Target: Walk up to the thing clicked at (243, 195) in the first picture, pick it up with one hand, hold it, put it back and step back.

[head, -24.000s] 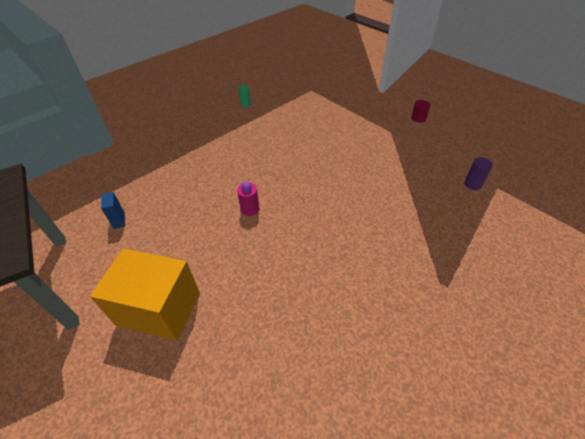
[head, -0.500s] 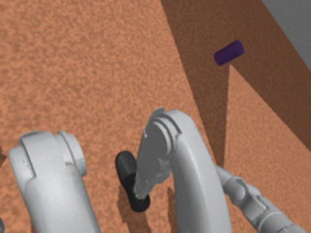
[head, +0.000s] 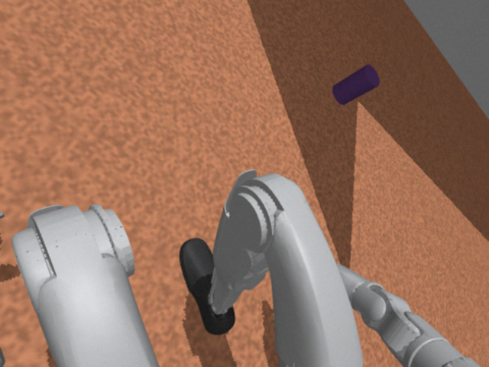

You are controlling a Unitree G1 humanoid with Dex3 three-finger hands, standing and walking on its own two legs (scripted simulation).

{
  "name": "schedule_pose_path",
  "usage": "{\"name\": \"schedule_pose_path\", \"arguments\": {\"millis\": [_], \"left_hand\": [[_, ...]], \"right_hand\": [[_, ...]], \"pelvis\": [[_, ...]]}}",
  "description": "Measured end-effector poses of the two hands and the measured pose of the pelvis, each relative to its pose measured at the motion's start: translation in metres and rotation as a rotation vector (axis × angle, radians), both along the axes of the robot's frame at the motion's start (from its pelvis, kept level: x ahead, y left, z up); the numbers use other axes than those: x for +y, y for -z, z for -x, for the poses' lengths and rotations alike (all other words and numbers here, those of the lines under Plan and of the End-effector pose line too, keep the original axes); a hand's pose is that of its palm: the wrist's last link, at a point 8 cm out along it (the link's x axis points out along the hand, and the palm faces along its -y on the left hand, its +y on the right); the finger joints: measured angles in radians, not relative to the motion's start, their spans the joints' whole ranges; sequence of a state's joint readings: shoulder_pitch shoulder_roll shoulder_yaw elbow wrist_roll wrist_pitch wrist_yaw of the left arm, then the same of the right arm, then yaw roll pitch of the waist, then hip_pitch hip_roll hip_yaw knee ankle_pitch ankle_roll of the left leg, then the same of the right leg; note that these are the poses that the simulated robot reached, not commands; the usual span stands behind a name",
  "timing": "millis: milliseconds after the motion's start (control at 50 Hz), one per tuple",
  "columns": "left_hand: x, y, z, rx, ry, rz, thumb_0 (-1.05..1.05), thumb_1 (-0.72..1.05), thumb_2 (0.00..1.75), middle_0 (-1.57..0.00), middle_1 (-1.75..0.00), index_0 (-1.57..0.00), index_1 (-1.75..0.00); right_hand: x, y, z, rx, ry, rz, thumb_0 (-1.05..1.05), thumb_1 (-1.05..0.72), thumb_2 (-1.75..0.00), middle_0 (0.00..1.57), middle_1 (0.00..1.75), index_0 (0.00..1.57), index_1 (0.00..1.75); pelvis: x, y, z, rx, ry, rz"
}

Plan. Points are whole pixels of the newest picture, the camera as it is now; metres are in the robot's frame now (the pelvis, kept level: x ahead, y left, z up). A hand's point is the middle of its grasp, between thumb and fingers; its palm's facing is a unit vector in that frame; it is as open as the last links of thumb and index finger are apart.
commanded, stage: withdraw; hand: left
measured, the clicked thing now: out of the picture +0.40 +0.30 -0.20
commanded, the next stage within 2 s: rise in 0.42 s
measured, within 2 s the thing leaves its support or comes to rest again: neither
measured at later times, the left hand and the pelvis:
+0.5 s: hand out of the picture +0.37 +0.36 -0.09, palm faces +0.37 -0.93 -0.06, open 17.6 cm; pelvis +0.01 +0.00 +0.02, yaw +2 degrees
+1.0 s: hand out of the picture +0.27 +0.41 +0.06, palm faces +0.38 -0.77 -0.52, open 17.4 cm; pelvis +0.03 -0.01 +0.13, yaw +11 degrees
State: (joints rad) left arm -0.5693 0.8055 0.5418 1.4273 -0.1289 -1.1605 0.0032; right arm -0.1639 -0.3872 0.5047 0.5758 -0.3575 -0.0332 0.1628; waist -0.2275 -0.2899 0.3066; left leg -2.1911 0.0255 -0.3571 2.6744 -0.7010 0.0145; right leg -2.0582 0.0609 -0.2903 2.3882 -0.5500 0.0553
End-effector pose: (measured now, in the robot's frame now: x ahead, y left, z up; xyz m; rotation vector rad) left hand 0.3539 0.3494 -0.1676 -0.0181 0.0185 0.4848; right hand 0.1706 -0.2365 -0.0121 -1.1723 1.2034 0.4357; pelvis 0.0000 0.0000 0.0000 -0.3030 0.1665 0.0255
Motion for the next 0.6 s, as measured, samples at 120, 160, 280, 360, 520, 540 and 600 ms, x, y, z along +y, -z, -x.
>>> {"name": "schedule_pose_path", "arguments": {"millis": [120,160,280,360,520,540,600], "left_hand": [[0.0,0.0,0.0,-0.012,0.013,-0.005,-0.01,-0.61,0.18,-0.33,-0.23,-0.32,-0.24],[0.001,-0.001,-0.001,-0.011,0.024,-0.009,-0.01,-0.61,0.15,-0.27,-0.18,-0.26,-0.19],[0.017,-0.016,-0.002,-0.067,-0.005,-0.033,-0.01,-0.61,0.1,-0.15,-0.08,-0.15,-0.09],[0.039,-0.047,0.001,-0.12,-0.014,-0.083,-0.01,-0.61,0.08,-0.12,-0.05,-0.11,-0.07],[0.052,-0.085,0.031,0.006,0.092,-0.061,-0.01,-0.61,0.07,-0.07,-0.03,-0.07,-0.04],[0.053,-0.089,0.035,0.001,0.071,-0.043,-0.01,-0.61,0.06,-0.07,-0.03,-0.07,-0.04],[0.057,-0.098,0.044,0.056,0.055,-0.059,-0.01,-0.6,0.06,-0.06,-0.03,-0.06,-0.04]], "right_hand": [[0.001,-0.001,-0.003,-0.004,-0.007,0.007,0.0,-0.92,-0.9,0.2,0.3,0.21,0.3],[0.002,-0.001,-0.004,-0.008,-0.008,0.008,0.0,-0.91,-0.9,0.2,0.3,0.21,0.3],[0.002,-0.003,-0.006,-0.025,0.006,0.009,0.0,-0.9,-0.9,0.2,0.3,0.21,0.3],[0.002,-0.006,-0.008,-0.044,0.038,-0.011,0.0,-0.9,-0.9,0.2,0.3,0.21,0.3],[0.003,-0.004,-0.027,-0.126,0.132,-0.125,0.0,-0.9,-0.9,0.2,0.3,0.21,0.3],[0.004,-0.004,-0.03,-0.135,0.138,-0.139,0.0,-0.9,-0.9,0.2,0.3,0.21,0.3],[0.007,-0.003,-0.04,-0.173,0.192,-0.182,0.0,-0.89,-0.9,0.2,0.3,0.21,0.3]], "pelvis": [[0.0,0.0,0.0,-0.003,0.0,0.001],[0.001,0.0,0.0,-0.004,0.0,0.002],[0.0,-0.002,0.0,0.0,-0.004,0.001],[-0.001,-0.007,-0.002,0.026,-0.011,-0.006],[-0.001,-0.022,-0.006,0.121,-0.033,-0.023],[-0.001,-0.024,-0.006,0.13,-0.035,-0.027],[-0.003,-0.029,-0.007,0.155,-0.047,-0.047]]}}
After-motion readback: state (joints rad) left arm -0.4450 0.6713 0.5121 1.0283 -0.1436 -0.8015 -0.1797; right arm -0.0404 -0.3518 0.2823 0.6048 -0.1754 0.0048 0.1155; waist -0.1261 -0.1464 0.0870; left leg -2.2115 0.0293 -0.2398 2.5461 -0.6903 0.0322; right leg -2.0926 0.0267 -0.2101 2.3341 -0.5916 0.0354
